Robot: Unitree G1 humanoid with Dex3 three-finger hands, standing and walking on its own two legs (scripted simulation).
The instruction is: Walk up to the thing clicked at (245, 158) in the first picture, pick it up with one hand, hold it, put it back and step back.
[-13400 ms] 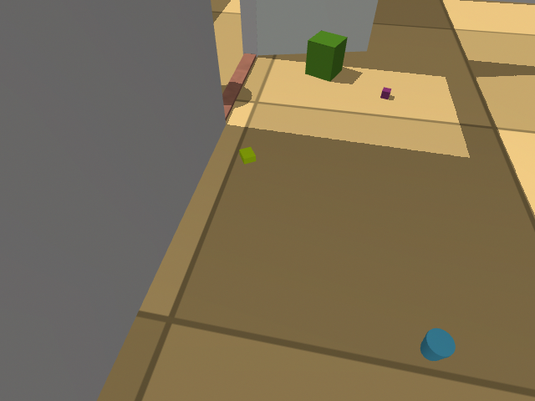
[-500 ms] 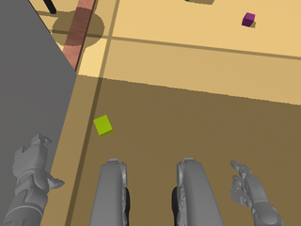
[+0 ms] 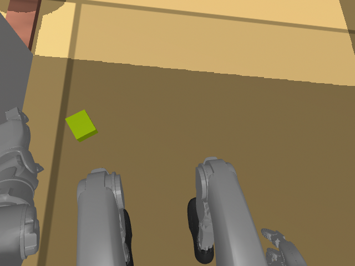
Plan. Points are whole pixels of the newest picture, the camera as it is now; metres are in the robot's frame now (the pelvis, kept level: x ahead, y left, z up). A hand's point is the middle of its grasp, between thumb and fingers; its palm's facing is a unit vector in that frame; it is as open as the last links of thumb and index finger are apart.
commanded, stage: rise first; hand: left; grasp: from above
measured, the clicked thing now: (82, 125) +0.52 +0.26 -0.37
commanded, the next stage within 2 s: none
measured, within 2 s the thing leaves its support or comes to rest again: neither
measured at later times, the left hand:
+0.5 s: hand (47, 139) +0.43 +0.31 -0.22, palm faces -0.38 -0.23 -0.90, open 13.9 cm
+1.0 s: hand (52, 134) +0.45 +0.31 -0.25, palm faces -0.35 -0.26 -0.90, open 13.9 cm
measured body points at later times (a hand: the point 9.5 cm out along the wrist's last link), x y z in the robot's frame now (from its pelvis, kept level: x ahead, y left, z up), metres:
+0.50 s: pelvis +0.01 +0.00 -0.05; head +0.25 +0.04 +0.33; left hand +0.45 +0.32 -0.17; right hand +0.06 -0.26 -0.18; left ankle +0.09 +0.13 -0.36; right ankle +0.10 -0.13 -0.36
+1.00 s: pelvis +0.02 +0.00 -0.07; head +0.27 +0.05 +0.30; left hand +0.47 +0.32 -0.20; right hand +0.06 -0.27 -0.19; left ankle +0.09 +0.13 -0.36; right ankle +0.10 -0.13 -0.36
